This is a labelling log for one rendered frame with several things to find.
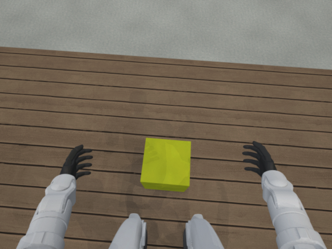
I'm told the right robot forearm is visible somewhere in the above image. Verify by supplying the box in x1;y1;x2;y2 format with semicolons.
261;170;327;249

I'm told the right robot thigh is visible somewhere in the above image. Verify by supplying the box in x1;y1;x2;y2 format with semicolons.
186;218;224;249

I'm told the left robot thigh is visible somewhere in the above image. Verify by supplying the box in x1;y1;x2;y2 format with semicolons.
109;218;146;249

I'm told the robot right hand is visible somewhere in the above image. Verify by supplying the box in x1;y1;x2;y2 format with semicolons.
242;141;277;177

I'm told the left robot forearm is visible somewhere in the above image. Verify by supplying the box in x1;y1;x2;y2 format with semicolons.
16;174;76;249

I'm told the robot thigh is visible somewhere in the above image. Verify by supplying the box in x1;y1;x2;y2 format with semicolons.
109;218;146;249
186;218;224;249

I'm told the robot left hand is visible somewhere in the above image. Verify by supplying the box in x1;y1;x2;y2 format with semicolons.
60;145;93;180

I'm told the carton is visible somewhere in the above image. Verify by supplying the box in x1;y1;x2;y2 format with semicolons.
140;138;191;192

